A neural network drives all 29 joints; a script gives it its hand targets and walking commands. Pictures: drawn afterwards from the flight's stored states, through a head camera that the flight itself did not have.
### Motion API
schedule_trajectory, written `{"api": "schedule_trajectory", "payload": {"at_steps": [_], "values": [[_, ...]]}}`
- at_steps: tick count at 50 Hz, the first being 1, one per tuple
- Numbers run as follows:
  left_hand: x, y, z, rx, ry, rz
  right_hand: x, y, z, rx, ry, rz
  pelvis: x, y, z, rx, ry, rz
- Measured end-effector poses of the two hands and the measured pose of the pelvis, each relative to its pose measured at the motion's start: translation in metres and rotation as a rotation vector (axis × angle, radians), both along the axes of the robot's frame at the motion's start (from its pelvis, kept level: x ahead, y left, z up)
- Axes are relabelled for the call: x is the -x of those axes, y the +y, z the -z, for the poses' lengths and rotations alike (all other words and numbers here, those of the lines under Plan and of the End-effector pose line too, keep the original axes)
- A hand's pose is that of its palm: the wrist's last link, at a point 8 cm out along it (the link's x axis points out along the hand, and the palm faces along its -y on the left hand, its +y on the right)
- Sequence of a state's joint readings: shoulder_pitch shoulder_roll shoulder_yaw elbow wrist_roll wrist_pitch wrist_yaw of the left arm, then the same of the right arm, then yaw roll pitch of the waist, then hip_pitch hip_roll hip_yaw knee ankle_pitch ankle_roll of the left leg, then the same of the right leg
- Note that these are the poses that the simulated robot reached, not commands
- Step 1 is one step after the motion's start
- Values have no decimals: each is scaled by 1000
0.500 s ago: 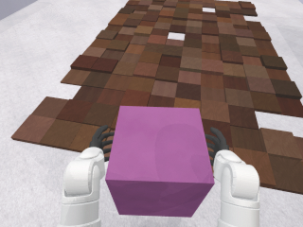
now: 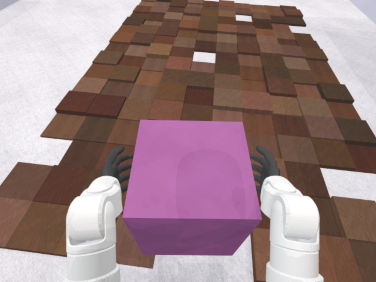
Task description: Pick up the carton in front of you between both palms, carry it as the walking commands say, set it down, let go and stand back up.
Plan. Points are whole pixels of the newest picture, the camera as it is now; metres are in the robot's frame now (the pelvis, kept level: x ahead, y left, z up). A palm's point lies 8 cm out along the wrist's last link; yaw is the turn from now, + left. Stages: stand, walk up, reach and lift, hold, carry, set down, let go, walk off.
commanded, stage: carry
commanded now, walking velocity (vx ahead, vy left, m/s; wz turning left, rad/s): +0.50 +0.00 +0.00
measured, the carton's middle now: (189, 192) +0.29 +0.00 +0.02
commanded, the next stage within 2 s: none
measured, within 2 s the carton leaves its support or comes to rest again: neither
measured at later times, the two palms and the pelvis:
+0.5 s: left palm (142, 60) +0.68 +0.14 +0.12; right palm (239, 61) +0.70 -0.16 +0.11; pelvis +0.32 -0.02 +0.01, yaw +1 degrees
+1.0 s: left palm out of the picture +1.07 +0.10 +0.18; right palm (238, 5) +1.02 -0.19 +0.17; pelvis +0.67 +0.02 +0.06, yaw -1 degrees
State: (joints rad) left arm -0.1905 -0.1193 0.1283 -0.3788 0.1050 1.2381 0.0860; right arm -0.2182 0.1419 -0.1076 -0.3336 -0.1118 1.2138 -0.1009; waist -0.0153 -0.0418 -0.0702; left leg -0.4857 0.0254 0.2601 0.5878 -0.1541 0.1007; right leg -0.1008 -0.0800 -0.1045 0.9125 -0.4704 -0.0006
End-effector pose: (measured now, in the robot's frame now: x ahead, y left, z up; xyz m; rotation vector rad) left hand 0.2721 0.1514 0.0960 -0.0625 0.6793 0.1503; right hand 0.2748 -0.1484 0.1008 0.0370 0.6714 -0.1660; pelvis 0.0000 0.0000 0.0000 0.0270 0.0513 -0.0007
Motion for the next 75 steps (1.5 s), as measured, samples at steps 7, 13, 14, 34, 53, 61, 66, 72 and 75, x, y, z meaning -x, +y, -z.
{"api": "schedule_trajectory", "payload": {"at_steps": [7, 13, 14, 34, 53, 61, 66, 72, 75], "values": [[-104, 2, -14, 16, 44, 37, -88, 2, -13, -5, 44, 53, -76, 13, -25, 38, 19, 7], [-206, 3, -40, -24, -17, 49, -197, 3, -41, 29, -14, 8, -151, 9, -30, 44, 25, -13], [-224, 2, -43, -32, -21, 48, -217, 2, -44, 34, -18, -3, -164, 8, -29, 42, 26, -15], [-525, 6, -16, -43, 82, -65, -553, 6, -11, -11, 82, -95, -435, -19, -20, 23, 62, -26], [-840, -59, -97, 20, -109, 131, -792, -56, -89, -57, -113, 191, -721, 7, -59, 13, 73, 18], [-903, -30, -95, -5, -95, -26, -910, -28, -89, -92, -95, 1, -839, -21, -44, -3, 33, -13], [-925, -3, -92, 32, -56, -151, -958, 1, -84, -117, -49, -63, -898, -26, -57, -30, 48, -27], [-987, 13, -95, 31, -97, -143, -1015, 16, -83, -109, -92, -65, -974, -13, -53, -28, 43, -31], [-1033, 17, -94, 18, -118, -95, -1051, 20, -83, -77, -117, -49, -1015, -2, -43, -10, 30, -27]]}}
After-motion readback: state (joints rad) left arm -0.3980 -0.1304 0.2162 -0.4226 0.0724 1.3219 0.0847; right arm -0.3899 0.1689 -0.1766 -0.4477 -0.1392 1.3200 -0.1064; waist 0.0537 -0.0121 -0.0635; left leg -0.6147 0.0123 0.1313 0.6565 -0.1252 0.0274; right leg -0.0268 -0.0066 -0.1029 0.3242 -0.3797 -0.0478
